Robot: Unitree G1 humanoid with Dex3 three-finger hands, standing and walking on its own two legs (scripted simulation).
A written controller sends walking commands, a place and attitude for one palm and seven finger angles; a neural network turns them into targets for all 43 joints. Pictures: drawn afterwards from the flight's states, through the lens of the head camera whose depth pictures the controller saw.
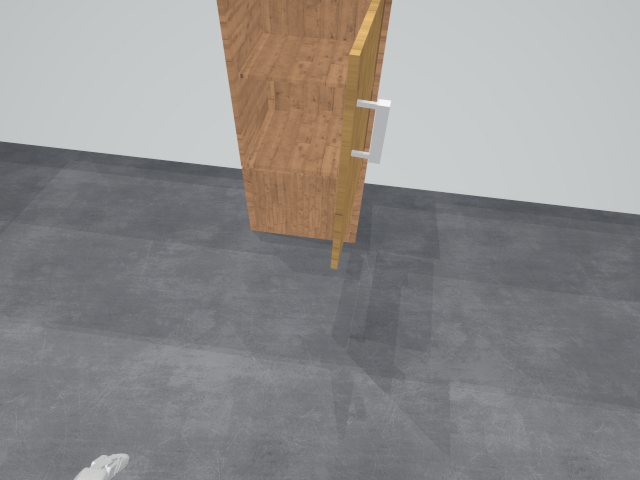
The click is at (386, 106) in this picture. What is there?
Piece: cupboard door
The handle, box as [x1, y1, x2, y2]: [351, 99, 390, 163]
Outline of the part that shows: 358,99 356,105 357,106 375,108 376,114 370,152 369,153 352,150 351,155 368,158 368,161 379,163 390,101 378,99 377,102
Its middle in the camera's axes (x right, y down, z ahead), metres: +0.10 -0.22 +0.80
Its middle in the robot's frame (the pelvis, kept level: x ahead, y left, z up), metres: +0.76 -0.06 +0.03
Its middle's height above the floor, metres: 0.80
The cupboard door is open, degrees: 85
